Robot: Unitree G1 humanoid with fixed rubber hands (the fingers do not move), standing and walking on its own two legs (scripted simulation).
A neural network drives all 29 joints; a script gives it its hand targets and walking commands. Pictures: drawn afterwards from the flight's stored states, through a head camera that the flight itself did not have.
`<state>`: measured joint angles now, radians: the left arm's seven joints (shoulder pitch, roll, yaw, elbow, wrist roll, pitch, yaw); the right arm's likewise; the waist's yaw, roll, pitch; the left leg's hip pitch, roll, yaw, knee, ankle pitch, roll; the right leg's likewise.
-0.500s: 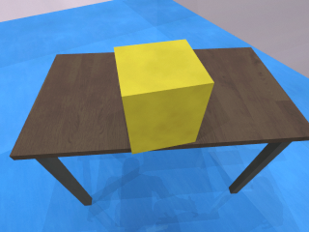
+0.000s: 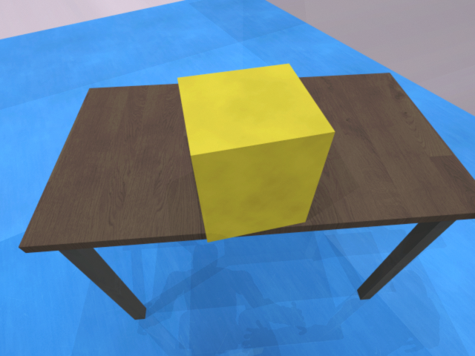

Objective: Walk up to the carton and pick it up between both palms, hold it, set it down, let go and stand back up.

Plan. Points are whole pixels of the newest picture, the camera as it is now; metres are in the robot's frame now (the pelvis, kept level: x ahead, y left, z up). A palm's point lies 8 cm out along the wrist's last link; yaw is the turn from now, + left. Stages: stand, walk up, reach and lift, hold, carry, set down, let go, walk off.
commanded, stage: walk up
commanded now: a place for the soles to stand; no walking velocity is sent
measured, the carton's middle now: (246, 156) +0.47 +0.00 +0.07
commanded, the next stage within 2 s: reach and lift in 1.00 s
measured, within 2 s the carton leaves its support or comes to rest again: neither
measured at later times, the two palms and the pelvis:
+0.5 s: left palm out of the picture +0.07 +0.29 -0.11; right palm out of the picture +0.09 -0.31 -0.12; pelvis +0.01 -0.01 +0.00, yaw +0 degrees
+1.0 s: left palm out of the picture +0.07 +0.30 -0.11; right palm out of the picture +0.09 -0.29 -0.12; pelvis +0.00 +0.00 +0.00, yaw +0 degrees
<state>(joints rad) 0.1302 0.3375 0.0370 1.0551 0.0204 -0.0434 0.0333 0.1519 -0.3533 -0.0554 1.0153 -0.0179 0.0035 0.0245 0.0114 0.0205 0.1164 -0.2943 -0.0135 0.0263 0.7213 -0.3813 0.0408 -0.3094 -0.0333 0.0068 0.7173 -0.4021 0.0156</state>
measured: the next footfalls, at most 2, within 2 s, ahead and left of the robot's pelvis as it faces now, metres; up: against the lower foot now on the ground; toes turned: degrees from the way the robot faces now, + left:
none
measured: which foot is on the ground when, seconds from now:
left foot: down 0.00-1.00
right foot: down 0.00-1.00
